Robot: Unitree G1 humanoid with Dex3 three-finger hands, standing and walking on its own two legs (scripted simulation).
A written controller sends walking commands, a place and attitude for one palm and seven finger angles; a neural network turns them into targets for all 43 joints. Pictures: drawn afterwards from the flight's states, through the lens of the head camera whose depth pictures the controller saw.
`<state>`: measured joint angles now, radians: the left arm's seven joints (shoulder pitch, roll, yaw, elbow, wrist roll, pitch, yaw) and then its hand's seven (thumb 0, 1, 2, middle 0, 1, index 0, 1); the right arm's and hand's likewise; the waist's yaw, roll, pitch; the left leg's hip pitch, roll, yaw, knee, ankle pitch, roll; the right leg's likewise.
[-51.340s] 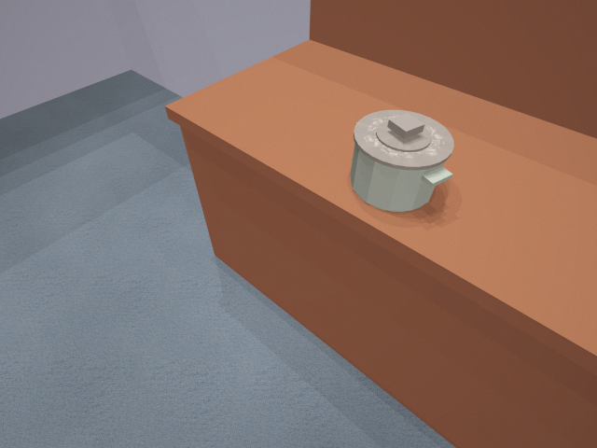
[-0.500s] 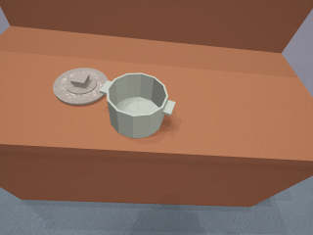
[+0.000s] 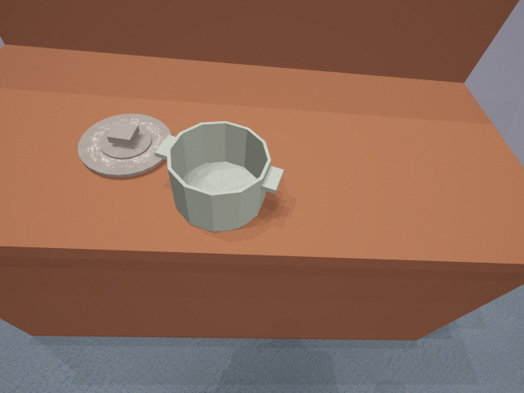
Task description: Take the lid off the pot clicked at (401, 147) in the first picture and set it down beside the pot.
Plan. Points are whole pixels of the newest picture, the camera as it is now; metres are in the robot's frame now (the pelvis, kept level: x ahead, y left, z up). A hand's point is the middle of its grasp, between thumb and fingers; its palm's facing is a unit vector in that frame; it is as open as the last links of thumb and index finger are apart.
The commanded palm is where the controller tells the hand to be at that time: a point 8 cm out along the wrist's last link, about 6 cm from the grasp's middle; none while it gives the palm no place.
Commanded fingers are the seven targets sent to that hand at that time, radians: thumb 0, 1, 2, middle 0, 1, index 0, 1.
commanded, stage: look again from close up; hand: left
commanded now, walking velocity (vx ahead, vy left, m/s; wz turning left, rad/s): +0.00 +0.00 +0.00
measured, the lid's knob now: (123, 133) +0.58 +0.34 -0.01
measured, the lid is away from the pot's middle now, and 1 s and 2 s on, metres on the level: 0.24 0.24 0.24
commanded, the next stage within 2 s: none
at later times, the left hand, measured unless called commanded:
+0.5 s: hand out of the picture -0.02 +0.15 -0.19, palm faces +0.00 -0.99 -0.12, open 7.4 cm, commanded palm none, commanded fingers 0.00 0.90 0.90 -0.20 -0.30 -0.20 -0.30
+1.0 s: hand out of the picture -0.03 +0.15 -0.19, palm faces +0.00 -0.99 -0.11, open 7.4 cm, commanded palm none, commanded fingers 0.00 0.90 0.90 -0.20 -0.30 -0.20 -0.30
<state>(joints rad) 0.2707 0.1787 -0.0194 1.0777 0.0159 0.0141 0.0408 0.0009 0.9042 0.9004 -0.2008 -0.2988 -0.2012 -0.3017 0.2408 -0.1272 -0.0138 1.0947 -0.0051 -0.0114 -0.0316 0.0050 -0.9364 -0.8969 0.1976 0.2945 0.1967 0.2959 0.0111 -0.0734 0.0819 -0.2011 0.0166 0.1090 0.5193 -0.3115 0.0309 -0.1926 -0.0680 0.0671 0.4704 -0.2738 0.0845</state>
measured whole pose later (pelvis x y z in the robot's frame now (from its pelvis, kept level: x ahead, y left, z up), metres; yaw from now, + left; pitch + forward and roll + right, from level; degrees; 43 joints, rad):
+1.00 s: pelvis -0.01 +0.00 +0.00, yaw +0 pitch -1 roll +0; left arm 0.30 0.15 -0.02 1.11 0.02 0.00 0.05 0.00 0.90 0.90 -0.20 -0.30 -0.20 -0.30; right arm 0.28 -0.09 -0.01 1.14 0.00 -0.02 -0.04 0.02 -0.94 -0.90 0.20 0.29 0.20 0.30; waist 0.01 -0.07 0.07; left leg -0.20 0.02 0.11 0.50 -0.29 0.03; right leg -0.19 -0.06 0.06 0.45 -0.25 0.08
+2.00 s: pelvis +0.00 +0.00 +0.00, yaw +0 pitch +0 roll -1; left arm 0.32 0.14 -0.02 1.11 0.02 0.00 0.05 0.00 0.91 0.90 -0.20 -0.30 -0.20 -0.30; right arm 0.29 -0.08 -0.01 1.15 0.00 -0.03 -0.04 0.02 -0.94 -0.90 0.20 0.29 0.20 0.30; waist 0.01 -0.07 0.07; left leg -0.21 0.02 0.10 0.50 -0.30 0.03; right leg -0.18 -0.07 0.06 0.43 -0.25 0.08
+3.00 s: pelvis +0.00 +0.00 +0.00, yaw +1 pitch +0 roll -1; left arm 0.33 0.13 -0.02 1.12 0.02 -0.01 0.05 0.00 0.90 0.90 -0.20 -0.30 -0.20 -0.30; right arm 0.30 -0.07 -0.01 1.15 0.00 -0.03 -0.04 0.02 -0.94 -0.90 0.20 0.29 0.20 0.30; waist 0.00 -0.07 0.07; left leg -0.20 0.02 0.10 0.50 -0.29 0.03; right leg -0.18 -0.07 0.05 0.43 -0.25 0.08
